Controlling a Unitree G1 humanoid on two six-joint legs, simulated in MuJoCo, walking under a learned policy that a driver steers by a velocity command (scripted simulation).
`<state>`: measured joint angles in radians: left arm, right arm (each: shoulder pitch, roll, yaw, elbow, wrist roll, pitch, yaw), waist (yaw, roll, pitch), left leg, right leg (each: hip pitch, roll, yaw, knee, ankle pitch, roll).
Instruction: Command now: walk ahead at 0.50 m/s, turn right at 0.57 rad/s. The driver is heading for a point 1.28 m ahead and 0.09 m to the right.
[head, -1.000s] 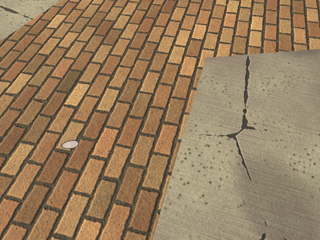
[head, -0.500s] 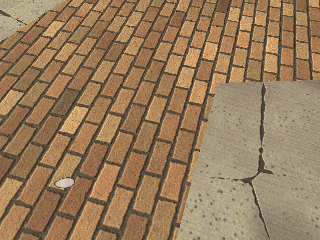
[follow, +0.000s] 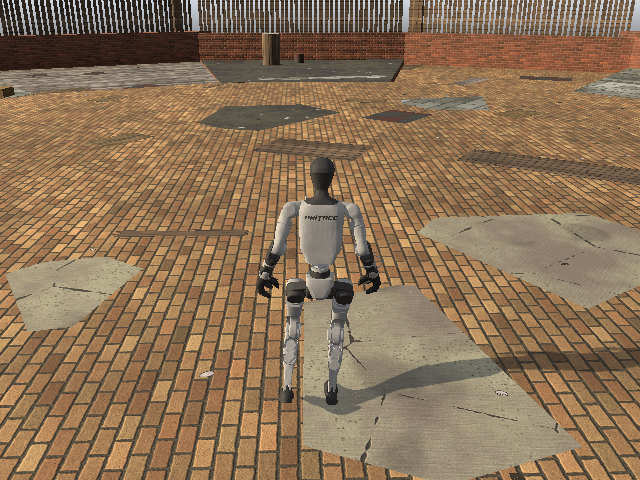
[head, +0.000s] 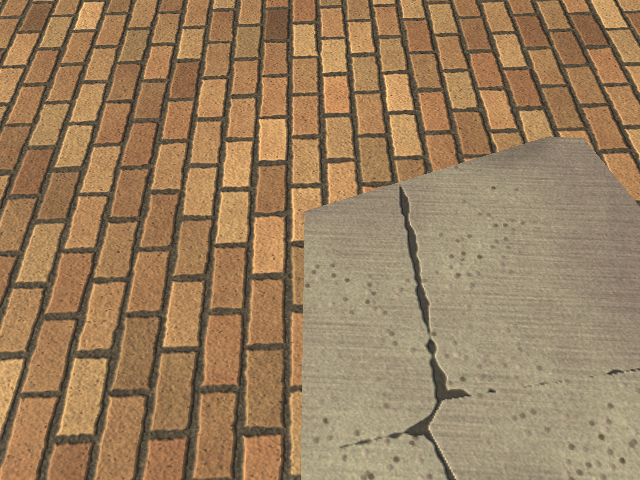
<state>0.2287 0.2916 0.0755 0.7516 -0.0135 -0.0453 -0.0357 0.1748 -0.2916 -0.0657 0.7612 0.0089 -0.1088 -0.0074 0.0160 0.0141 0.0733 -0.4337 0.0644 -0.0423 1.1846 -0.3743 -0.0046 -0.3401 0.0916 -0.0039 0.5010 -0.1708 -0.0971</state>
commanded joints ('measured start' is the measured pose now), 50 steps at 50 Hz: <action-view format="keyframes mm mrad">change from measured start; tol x32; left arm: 1 -10 121 28 -85 5 -26 16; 50 -16 68 6 -76 24 -56 13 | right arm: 1 25 -116 -34 -68 -21 -3 -2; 50 153 -78 -4 70 21 52 14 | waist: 1 -30 -48 -126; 16 -37 -144 -117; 19 -76 301 -398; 38 -91 66 -9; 44 112 -236 -495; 50 -28 -125 -94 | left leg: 1 -168 51 -43 -98 69 -17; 16 163 -66 -20 -762 329 23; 19 810 364 -772 -868 -131 265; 32 329 150 -16 -1050 418 202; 41 443 161 77 -732 865 120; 44 -245 -86 -31 69 -211 11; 50 -167 83 -48 -30 117 3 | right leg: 1 204 -268 371 -269 229 -208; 15 221 -233 429 -95 114 -83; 21 -449 -118 154 805 -270 81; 39 -213 -133 -9 38 66 43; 42 357 -137 12 5 119 -44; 43 745 -421 452 -18 18 -186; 50 185 -344 167 -344 112 -118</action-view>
